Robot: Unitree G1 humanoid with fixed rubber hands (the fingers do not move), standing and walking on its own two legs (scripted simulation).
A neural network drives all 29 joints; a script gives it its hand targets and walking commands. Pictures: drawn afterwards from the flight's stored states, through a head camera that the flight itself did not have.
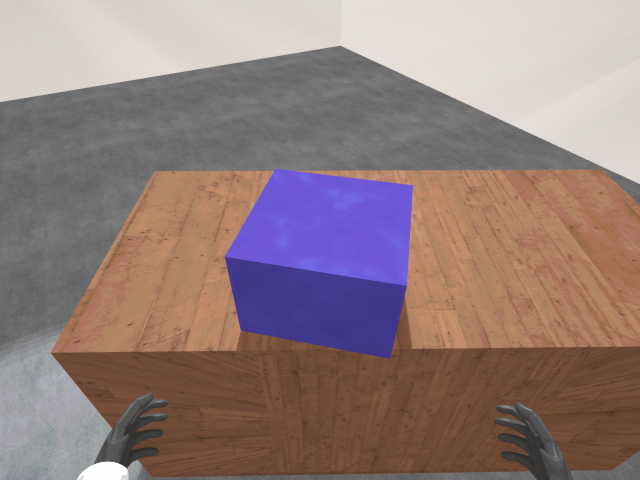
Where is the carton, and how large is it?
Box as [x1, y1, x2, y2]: [225, 169, 412, 358]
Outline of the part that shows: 275,169 225,256 241,330 389,358 406,287 412,185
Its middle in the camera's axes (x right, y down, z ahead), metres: +0.02 +0.03 +0.72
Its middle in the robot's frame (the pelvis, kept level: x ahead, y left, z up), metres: +0.52 +0.01 -0.03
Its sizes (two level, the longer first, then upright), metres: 0.271 0.259 0.187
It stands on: a pedestal, 0.63 m high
